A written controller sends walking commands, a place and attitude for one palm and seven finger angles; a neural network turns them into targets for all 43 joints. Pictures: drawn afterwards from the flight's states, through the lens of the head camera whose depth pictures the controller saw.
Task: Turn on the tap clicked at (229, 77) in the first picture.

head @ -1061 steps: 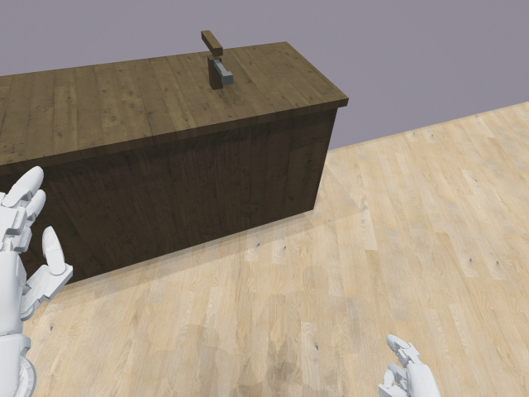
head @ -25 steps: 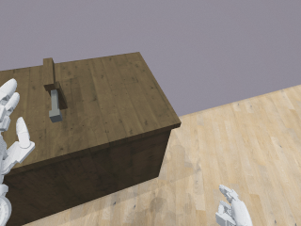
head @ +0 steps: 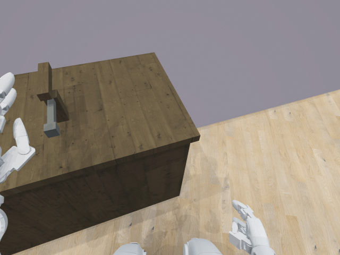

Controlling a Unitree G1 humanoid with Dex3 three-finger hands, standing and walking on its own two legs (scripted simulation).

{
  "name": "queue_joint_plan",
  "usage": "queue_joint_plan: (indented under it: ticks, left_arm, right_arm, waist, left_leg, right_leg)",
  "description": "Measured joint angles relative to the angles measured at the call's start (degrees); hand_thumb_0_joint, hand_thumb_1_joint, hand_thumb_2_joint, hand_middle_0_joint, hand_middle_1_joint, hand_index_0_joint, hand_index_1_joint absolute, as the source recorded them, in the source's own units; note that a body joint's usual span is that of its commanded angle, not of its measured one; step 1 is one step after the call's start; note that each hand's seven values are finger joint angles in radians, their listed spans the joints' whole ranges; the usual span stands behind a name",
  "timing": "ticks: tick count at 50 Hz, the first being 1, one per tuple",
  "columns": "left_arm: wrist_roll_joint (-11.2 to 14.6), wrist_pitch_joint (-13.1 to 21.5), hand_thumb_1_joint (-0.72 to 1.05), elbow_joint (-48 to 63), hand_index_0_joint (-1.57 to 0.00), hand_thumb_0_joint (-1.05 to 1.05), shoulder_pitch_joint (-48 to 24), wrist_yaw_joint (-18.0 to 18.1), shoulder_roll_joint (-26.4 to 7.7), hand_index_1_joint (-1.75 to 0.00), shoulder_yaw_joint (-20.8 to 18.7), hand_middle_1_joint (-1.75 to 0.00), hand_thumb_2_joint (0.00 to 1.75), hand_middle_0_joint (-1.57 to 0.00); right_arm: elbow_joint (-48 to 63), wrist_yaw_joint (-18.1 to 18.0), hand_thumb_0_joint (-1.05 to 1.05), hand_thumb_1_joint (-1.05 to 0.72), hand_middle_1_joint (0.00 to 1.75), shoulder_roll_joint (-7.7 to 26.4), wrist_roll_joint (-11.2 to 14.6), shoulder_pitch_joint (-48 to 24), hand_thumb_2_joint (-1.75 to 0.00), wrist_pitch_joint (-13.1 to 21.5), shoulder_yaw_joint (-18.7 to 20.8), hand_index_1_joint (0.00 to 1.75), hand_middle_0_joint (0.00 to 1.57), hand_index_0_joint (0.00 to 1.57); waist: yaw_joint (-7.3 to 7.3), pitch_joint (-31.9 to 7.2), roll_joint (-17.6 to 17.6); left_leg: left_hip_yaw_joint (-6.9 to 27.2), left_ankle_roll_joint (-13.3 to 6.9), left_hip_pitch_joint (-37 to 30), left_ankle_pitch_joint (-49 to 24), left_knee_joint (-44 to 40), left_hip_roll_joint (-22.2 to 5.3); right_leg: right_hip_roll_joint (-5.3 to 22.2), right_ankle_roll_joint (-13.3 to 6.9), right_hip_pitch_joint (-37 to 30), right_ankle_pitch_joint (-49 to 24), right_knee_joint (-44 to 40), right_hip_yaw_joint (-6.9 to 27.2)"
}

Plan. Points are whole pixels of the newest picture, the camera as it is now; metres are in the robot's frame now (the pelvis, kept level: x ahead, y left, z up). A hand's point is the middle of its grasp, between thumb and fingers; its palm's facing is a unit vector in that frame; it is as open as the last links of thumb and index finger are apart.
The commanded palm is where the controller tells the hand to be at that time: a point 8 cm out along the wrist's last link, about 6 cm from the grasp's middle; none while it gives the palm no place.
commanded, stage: shuffle to correct the standing spot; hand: left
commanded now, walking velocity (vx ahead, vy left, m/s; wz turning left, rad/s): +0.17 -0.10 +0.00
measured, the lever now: (51, 129) +0.38 +0.32 +0.04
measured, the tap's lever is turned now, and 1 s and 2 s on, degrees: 0 0 0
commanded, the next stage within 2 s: come to a stop and stand still in 0.18 s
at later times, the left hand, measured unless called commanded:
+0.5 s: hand (66, 136) +0.26 +0.19 +0.19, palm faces +0.35 -0.83 -0.43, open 7.4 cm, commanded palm +0.20 +0.24 +0.20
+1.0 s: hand (34, 105) +0.30 +0.24 +0.23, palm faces +0.47 -0.77 -0.43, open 7.4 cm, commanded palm +0.21 +0.25 +0.20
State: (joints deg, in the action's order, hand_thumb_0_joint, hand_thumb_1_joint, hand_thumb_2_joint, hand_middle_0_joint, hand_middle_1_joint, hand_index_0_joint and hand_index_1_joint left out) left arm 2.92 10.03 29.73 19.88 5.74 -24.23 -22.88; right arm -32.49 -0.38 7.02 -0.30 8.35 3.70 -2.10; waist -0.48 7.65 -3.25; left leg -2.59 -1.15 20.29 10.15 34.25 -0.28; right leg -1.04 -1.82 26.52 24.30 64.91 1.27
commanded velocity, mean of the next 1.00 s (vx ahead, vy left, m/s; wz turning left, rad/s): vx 0.04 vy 0.00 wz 0.00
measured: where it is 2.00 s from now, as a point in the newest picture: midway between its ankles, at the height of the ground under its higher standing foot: outside the picture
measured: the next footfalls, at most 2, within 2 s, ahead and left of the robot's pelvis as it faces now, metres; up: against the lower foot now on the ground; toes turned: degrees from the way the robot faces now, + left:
right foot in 0.08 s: +0.10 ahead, -0.11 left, +0.00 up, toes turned +7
left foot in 0.34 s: +0.10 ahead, +0.09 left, +0.00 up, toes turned +5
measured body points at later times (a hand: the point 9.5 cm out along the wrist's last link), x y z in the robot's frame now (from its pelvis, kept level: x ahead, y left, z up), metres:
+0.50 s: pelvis +0.04 -0.04 +0.01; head +0.07 -0.03 +0.46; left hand +0.24 +0.23 +0.22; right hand +0.22 -0.28 -0.06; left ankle +0.04 +0.07 -0.72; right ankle +0.06 -0.13 -0.72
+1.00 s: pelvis +0.05 -0.03 +0.02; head +0.09 +0.00 +0.47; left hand +0.26 +0.28 +0.25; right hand +0.25 -0.25 -0.04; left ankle +0.06 +0.08 -0.72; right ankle +0.06 -0.13 -0.72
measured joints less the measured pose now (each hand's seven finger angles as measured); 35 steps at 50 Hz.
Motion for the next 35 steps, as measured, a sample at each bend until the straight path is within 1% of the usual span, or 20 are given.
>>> queue_joint_plan:
  ticks: [2,4,6,7,9,10,12,15,17,18,21,23,24,25,26,28,29,32,34,35]
  left_arm:
    - [-0.1,1.1,0.89,2.3,-0.21,0.01,3.3,-0.4,-0.4,-0.3,-0.8,-0.3,0.9,-0.21]
    - [-0.4,2.0,0.89,4.0,-0.21,0.01,7.0,-0.5,-1.7,-0.3,-2.0,-0.3,0.9,-0.21]
    - [-0.8,2.5,0.89,3.8,-0.21,0.01,7.9,-0.7,-1.5,-0.3,-2.0,-0.3,0.9,-0.21]
    - [-0.8,2.2,0.89,3.1,-0.22,0.01,7.3,-0.8,-0.8,-0.3,-1.3,-0.3,0.9,-0.21]
    - [-0.8,1.6,0.88,0.6,-0.22,0.01,5.4,-0.5,1.6,-0.3,0.2,-0.3,0.9,-0.21]
    - [-0.9,1.2,0.88,-0.8,-0.22,0.01,4.6,-0.1,2.9,-0.3,0.5,-0.3,0.9,-0.21]
    - [-1.0,0.8,0.88,-3.7,-0.22,0.01,3.4,0.8,4.7,-0.3,0.5,-0.3,0.9,-0.21]
    - [-1.1,-0.1,0.89,-6.8,-0.21,0.01,1.7,2.0,6.3,-0.3,1.7,-0.3,0.9,-0.21]
    - [-1.1,-0.4,0.89,-6.2,-0.21,0.01,1.1,2.3,7.3,-0.3,3.3,-0.3,0.9,-0.2]
    - [-1.1,-0.3,0.89,-5.4,-0.21,0.01,0.9,2.4,7.1,-0.3,3.9,-0.3,0.9,-0.2]
    - [-1.5,0.2,0.89,-2.2,-0.21,0.01,2.2,2.1,4.6,-0.3,3.9,-0.3,0.9,-0.2]
    - [-1.7,0.5,0.89,0.5,-0.21,0.01,3.9,1.6,2.3,-0.3,3.1,-0.3,0.9,-0.2]
    - [-1.8,0.8,0.89,1.8,-0.21,0.01,4.7,1.5,1.2,-0.3,2.4,-0.3,0.9,-0.21]
    - [-1.7,1.3,0.89,3.0,-0.21,0.02,5.3,1.4,0.1,-0.3,1.6,-0.3,0.9,-0.21]
    - [-1.6,1.9,0.89,3.8,-0.21,0.02,5.6,1.3,-0.6,-0.3,0.9,-0.3,0.9,-0.21]
    - [-1.1,3.1,0.88,4.2,-0.22,0.01,6.1,1.2,-1.8,-0.3,-0.7,-0.3,0.9,-0.21]
    - [-0.6,3.6,0.88,4.0,-0.22,0.01,6.5,1.2,-2.2,-0.3,-1.6,-0.3,0.9,-0.21]
    - [0.6,4.0,0.89,0.5,-0.22,0.01,8.8,1.5,-0.8,-0.3,-3.0,-0.3,0.9,-0.21]
    - [0.8,2.8,0.89,-2.9,-0.22,0.01,9.8,1.7,1.1,-0.3,-2.3,-0.3,0.9,-0.21]
    - [0.9,1.9,0.89,-4.6,-0.21,0.0,9.7,1.7,2.2,-0.3,-1.4,-0.3,0.9,-0.21]
  right_arm:
    - [1.0,0.7,0.01,-0.9,0.3,0.1,0.4,1.1,-0.9,0.6,-0.2,0.3,0.21,0.2]
    - [2.0,1.1,0.01,-0.9,0.3,0.2,0.8,3.1,-0.9,1.0,-0.1,0.3,0.21,0.21]
    - [1.1,0.7,0.01,-0.9,0.3,1.2,1.1,4.1,-0.9,0.9,0.4,0.3,0.21,0.21]
    - [-0.2,0.4,0.01,-0.9,0.3,1.8,1.2,4.5,-0.9,0.6,0.7,0.3,0.21,0.21]
    - [-3.0,-0.2,0.01,-0.9,0.3,2.8,1.6,5.5,-0.9,0.3,1.1,0.3,0.21,0.21]
    - [-4.0,-0.5,0.01,-0.9,0.3,3.2,1.7,6.0,-0.9,0.1,1.1,0.3,0.21,0.21]
    - [-4.8,-1.0,0.01,-0.9,0.3,3.8,1.5,6.6,-0.9,-0.1,1.1,0.3,0.21,0.21]
    - [-4.2,-1.9,0.01,-0.9,0.3,5.1,0.9,7.0,-0.9,0.9,1.8,0.3,0.21,0.2]
    - [-2.9,-2.4,0.01,-0.9,0.3,6.7,0.5,6.8,-0.9,2.3,2.7,0.3,0.21,0.2]
    - [-2.8,-2.6,0.01,-0.9,0.3,6.8,0.4,5.9,-0.9,2.9,3.3,0.3,0.2,0.2]
    - [-1.9,-2.2,0.01,-0.9,0.29,5.2,0.4,3.5,-0.9,3.3,3.9,0.3,0.2,0.2]
    - [-0.7,-1.7,0.01,-0.9,0.29,4.4,0.1,3.1,-0.9,3.7,3.7,0.3,0.2,0.2]
    - [0.0,-1.4,0.01,-0.9,0.29,4.1,0.2,3.1,-0.9,3.9,3.6,0.3,0.2,0.2]
    - [0.5,-1.1,0.01,-0.9,0.29,4.0,0.4,3.2,-0.9,4.1,3.3,0.3,0.2,0.2]
    - [0.6,-0.8,0.01,-0.9,0.29,4.1,0.7,3.1,-0.9,4.1,3.2,0.3,0.2,0.2]
    - [0.1,-0.4,0.01,-0.9,0.29,4.1,1.2,3.0,-0.9,3.6,2.9,0.3,0.2,0.2]
    - [-0.3,-0.1,0.01,-0.9,0.29,3.9,1.4,2.9,-0.9,3.2,2.7,0.3,0.2,0.2]
    - [-1.2,0.3,0.01,-0.9,0.29,3.7,2.0,2.9,-0.9,1.8,2.1,0.3,0.2,0.2]
    - [-1.7,0.0,0.01,-0.9,0.3,4.1,1.9,3.3,-0.9,1.4,1.7,0.3,0.2,0.2]
    - [-2.0,-0.3,0.01,-0.9,0.3,4.5,1.8,3.5,-0.9,1.4,1.7,0.3,0.2,0.2]
  waist:
    - [0.45,-1.0,1.8]
    - [1.0,-2.8,3.0]
    - [1.41,-3.5,5.1]
    - [1.52,-3.9,5.5]
    - [2.41,-5.4,4.7]
    - [2.91,-6.3,3.7]
    - [3.17,-7.8,1.6]
    - [1.91,-8.5,0.4]
    - [0.95,-7.9,1.7]
    - [0.46,-6.8,1.4]
    - [0.31,-4.0,-1.8]
    - [-0.4,-3.5,-1.8]
    - [-0.68,-3.3,-1.3]
    - [-0.86,-3.1,-0.4]
    - [-1.1,-2.7,1.3]
    - [-1.38,-2.7,4.4]
    - [-1.08,-3.2,4.9]
    - [0.29,-4.9,5.2]
    - [0.74,-6.0,5.8]
    - [0.93,-6.3,6.3]
  left_leg:
    - [0.7,0.9,0.9,0.3,0.5,-1.6]
    - [1.0,1.4,2.8,3.5,4.1,-3.1]
    - [2.9,1.1,5.4,12.0,12.2,-4.1]
    - [3.5,1.1,6.9,14.7,18.0,-3.5]
    - [2.6,1.3,9.0,15.0,27.6,-1.8]
    - [1.6,1.2,9.2,14.9,29.4,-1.3]
    - [-0.4,0.7,7.6,14.5,26.0,-1.1]
    - [-2.0,0.0,1.4,12.1,11.2,-1.1]
    - [-1.8,-0.5,-4.2,9.6,0.5,-1.1]
    - [-1.7,-0.9,-5.1,6.4,-1.3,-0.9]
    - [-3.8,-0.9,-6.3,6.8,-0.8,0.5]
    - [-3.7,-0.5,-6.7,7.0,-1.7,0.7]
    - [-3.3,-0.3,-6.5,7.0,-1.8,0.6]
    - [-2.8,-0.1,-6.2,7.1,-1.5,0.3]
    - [-1.9,0.2,-5.9,7.4,-0.9,-0.5]
    - [0.0,0.6,-4.9,7.7,0.6,-1.9]
    - [0.5,0.7,-4.2,7.0,1.5,-2.0]
    - [1.4,0.8,-3.8,6.2,1.4,-1.0]
    - [1.6,0.4,-5.2,5.2,-2.6,-1.0]
    - [1.8,0.8,-6.0,5.7,-3.9,-1.2]
  right_leg:
    - [1.5,-0.2,-1.7,-1.4,-11.4,-1.3]
    - [2.4,-0.3,-6.2,-2.5,-23.3,-2.9]
    - [1.2,0.1,-7.5,-5.6,-24.9,-4.8]
    - [1.0,0.0,-8.2,-5.8,-25.0,-5.7]
    - [1.3,-0.6,-10.0,-6.4,-27.4,-6.2]
    - [1.5,-0.8,-10.7,-7.0,-29.0,-5.9]
    - [2.0,-1.1,-11.3,-8.4,-32.0,-5.2]
    - [2.0,-1.1,-11.7,-9.1,-34.0,-5.6]
    - [1.0,-0.6,-11.1,-8.1,-32.4,-6.6]
    - [1.1,-0.2,-10.6,-7.2,-30.5,-6.6]
    - [2.0,0.3,-8.7,-2.9,-24.6,-3.9]
    - [2.0,0.6,-8.3,-1.3,-24.2,-3.9]
    - [1.9,0.6,-8.9,-2.5,-26.6,-4.3]
    - [1.7,0.3,-9.9,-6.2,-29.7,-4.9]
    - [0.9,-0.2,-11.0,-8.8,-31.8,-6.0]
    - [-0.6,-1.2,-12.5,-9.8,-34.8,-7.9]
    - [-0.8,-1.5,-12.6,-9.6,-35.3,-8.0]
    - [-0.5,-1.7,-12.4,-9.2,-35.8,-6.4]
    - [-0.6,-1.4,-12.5,-9.0,-36.0,-5.9]
    - [-0.7,-1.2,-12.6,-8.9,-36.0,-5.9]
